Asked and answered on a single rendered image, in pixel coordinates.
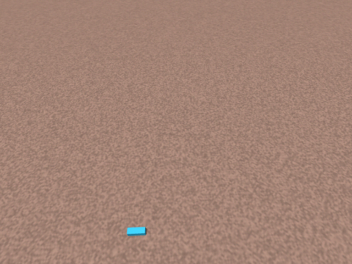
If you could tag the small box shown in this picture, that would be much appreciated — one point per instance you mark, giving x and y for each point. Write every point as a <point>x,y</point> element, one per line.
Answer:
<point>136,231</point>

